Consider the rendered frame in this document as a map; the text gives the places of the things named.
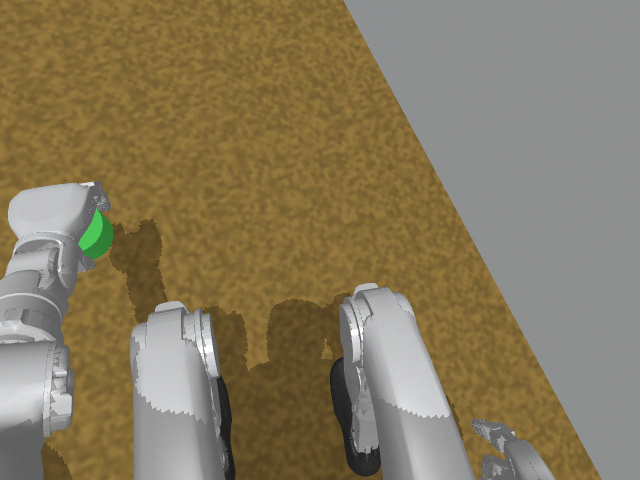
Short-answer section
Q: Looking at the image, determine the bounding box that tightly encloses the right robot foot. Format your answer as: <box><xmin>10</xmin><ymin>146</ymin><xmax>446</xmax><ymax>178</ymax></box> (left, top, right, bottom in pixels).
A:
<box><xmin>330</xmin><ymin>357</ymin><xmax>381</xmax><ymax>477</ymax></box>

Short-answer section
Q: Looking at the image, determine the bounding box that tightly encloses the left robot foot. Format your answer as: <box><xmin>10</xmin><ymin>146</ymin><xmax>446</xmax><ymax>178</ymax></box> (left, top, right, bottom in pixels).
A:
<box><xmin>216</xmin><ymin>375</ymin><xmax>235</xmax><ymax>480</ymax></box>

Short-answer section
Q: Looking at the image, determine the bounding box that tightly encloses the right robot hand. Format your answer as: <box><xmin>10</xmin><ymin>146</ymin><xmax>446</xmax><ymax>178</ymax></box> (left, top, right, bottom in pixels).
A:
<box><xmin>472</xmin><ymin>419</ymin><xmax>555</xmax><ymax>480</ymax></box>

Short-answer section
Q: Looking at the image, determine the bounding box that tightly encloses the left robot arm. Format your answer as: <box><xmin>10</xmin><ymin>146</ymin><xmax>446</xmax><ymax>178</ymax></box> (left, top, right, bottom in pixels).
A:
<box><xmin>0</xmin><ymin>232</ymin><xmax>80</xmax><ymax>480</ymax></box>

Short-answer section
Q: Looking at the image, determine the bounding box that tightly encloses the tin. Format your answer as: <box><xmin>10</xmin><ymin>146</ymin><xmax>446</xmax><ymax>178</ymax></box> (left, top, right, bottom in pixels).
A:
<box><xmin>78</xmin><ymin>209</ymin><xmax>114</xmax><ymax>260</ymax></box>

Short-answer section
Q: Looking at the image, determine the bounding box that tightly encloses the left robot hand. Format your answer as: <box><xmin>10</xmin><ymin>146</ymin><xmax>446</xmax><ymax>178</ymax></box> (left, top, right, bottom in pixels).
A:
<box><xmin>8</xmin><ymin>181</ymin><xmax>111</xmax><ymax>273</ymax></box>

